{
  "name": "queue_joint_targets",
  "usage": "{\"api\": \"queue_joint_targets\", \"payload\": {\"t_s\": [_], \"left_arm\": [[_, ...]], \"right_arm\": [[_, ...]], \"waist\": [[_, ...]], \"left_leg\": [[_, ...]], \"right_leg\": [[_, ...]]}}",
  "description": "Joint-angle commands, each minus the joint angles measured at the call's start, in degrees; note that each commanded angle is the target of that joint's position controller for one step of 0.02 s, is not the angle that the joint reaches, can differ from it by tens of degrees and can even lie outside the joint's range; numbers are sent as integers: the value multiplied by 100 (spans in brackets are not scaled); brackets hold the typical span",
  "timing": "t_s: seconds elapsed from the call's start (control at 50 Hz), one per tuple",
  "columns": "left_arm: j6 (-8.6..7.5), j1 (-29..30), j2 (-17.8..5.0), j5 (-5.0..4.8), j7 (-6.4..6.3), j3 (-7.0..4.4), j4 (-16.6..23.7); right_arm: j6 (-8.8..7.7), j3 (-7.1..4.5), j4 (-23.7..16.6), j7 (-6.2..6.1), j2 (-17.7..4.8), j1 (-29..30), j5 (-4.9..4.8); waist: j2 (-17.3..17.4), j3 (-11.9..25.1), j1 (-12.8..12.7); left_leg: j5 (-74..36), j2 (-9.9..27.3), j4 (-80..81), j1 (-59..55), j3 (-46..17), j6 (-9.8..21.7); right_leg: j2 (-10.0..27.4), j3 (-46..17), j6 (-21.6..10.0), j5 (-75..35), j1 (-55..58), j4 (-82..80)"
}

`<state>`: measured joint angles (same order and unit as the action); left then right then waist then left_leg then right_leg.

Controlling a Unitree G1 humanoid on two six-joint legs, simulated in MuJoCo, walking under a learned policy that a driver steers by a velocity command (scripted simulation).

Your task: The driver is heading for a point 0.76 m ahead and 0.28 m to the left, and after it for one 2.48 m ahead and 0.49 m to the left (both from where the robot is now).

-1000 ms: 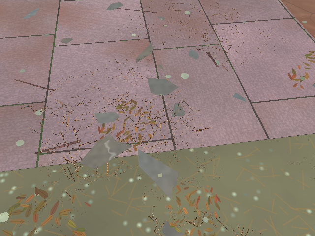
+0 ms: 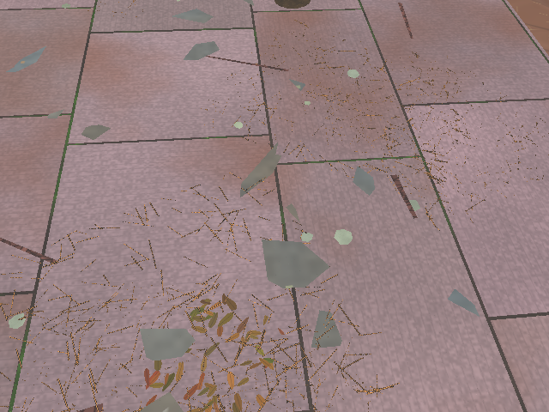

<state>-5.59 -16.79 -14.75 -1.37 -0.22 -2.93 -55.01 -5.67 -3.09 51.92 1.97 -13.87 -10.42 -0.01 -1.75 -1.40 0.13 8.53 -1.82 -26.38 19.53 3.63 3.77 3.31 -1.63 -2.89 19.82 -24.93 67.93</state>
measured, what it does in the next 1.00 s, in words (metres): walks ahead, turning left: right foot, then left foot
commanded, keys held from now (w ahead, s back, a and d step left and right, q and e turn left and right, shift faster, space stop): w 0.12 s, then w+q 0.88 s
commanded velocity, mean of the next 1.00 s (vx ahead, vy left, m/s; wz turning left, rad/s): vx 0.50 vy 0.00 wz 0.39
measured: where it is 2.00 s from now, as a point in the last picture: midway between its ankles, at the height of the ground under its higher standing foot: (166, 227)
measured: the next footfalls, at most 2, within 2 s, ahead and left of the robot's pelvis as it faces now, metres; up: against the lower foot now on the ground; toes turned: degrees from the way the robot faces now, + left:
right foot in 0.40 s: +0.41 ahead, -0.14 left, +0.00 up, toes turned +6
left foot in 0.94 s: +0.59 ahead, +0.19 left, +0.00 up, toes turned +29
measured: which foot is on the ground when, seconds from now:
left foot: down 0.00-0.42, up 0.44-0.92, down 0.94-1.00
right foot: up 0.00-0.38, down 0.40-0.96, up 0.98-1.00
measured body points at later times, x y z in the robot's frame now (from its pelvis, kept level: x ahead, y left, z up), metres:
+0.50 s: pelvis +0.27 -0.05 -0.01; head +0.31 -0.05 +0.44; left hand +0.42 +0.22 -0.11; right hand +0.30 -0.32 -0.15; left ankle +0.11 +0.07 -0.66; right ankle +0.37 -0.15 -0.74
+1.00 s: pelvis +0.50 +0.07 -0.02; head +0.53 +0.10 +0.43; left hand +0.42 +0.34 -0.16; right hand +0.78 -0.09 -0.11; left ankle +0.55 +0.17 -0.74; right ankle +0.40 -0.15 -0.67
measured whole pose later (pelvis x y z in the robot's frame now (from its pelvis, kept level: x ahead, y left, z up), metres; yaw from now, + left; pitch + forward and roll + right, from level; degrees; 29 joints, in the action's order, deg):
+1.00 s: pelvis +0.50 +0.07 -0.02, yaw +27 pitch +1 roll -2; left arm -3.9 -14.7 -16.2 -0.7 -0.7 -4.7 -53.1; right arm -1.9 -5.3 42.2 2.3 -15.7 -5.1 -1.4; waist 0.4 -3.7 -1.6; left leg 11.8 -0.8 -39.0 28.9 3.4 6.2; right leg 6.6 6.9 2.6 28.5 -8.6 55.2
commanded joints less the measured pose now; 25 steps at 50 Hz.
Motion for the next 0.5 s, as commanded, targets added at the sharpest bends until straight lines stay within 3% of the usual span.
{"api": "queue_joint_targets", "payload": {"t_s": [0.02,0.08,0.14,0.2,0.3,0.36,0.38,0.4,0.42,0.44,0.46,0.48,0.5], "left_arm": [[59,-280,-299,36,-60,-135,274],[131,162,-331,87,-90,-172,449],[100,820,-287,129,-67,-176,664],[44,1473,-201,106,-17,-140,858],[-88,2245,-231,32,140,-84,1129],[-181,1925,-499,17,178,-159,1114],[-204,1454,-639,28,158,-232,994],[-226,562,-919,70,112,-365,756],[-221,-492,-1380,154,52,-472,635],[-161,-666,-1615,172,91,-508,548],[-158,-484,-954,172,89,-341,664],[-157,-91,-644,143,69,-248,732],[-146,297,-559,153,76,-204,762]], "right_arm": [[-96,-70,-144,19,-454,-106,47],[-114,-127,18,-81,-714,-424,39],[-55,-114,131,-177,-728,-752,1],[-8,-117,221,-222,-784,-1064,-57],[107,-160,371,-282,-833,-1484,-128],[175,-237,345,-326,-945,-1348,-141],[194,-242,295,-324,-942,-1214,-141],[195,-188,208,-307,-779,-1112,-105],[192,-85,-23,-297,-482,-1044,8],[86,74,-120,-277,153,-1817,-140],[43,-81,-35,-284,-534,-1604,-254],[43,-173,-163,-287,-817,-1121,-299],[73,-183,-191,-308,-737,-918,-268]], "waist": [[682,335,-127],[509,78,-106],[450,-31,62],[466,-163,253],[534,-338,457],[738,-164,155],[766,79,-121],[652,703,-506],[-78,1708,-852],[-1863,2383,-435],[-1205,2041,-549],[-774,1281,-529],[-315,859,-350]], "left_leg": [[-427,1429,1733,-788,-1610,923],[-945,1425,1948,-811,-1288,1011],[-1155,1338,1979,-1087,-1098,902],[-956,1213,1967,-1205,-1033,804],[-788,1404,1515,-1735,-1321,800],[-1137,1546,1025,-1852,-1597,653],[-1713,1407,564,-1771,-1544,559],[-2003,1045,-470,-1367,-1327,387],[-558,517,-2333,-235,-933,157],[2498,-209,-4087,1862,-704,-118],[2458,172,-4810,2339,-1280,-78],[1912,410,-4882,2542,-1171,-23],[1420,672,-4738,2275,-1048,-48]], "right_leg": [[546,-216,-18,-547,-814,-148],[604,-175,138,-1179,-1312,-828],[559,-124,239,-2022,-1644,-1827],[325,-19,292,-2566,-1458,-2865],[66,-24,322,-2323,-1248,-3810],[-65,-40,193,-1817,-451,-4126],[-178,70,91,-1686,254,-4262],[-56,-3,-113,-1729,1592,-4172],[1085,-1144,-457,-1643,3367,-4009],[2278,-3622,-1234,-635,4978,-4667],[2088,-3733,-1054,18,4574,-4969],[1917,-2755,-793,-108,3789,-5054],[1693,-2087,-687,-609,2958,-5232]]}}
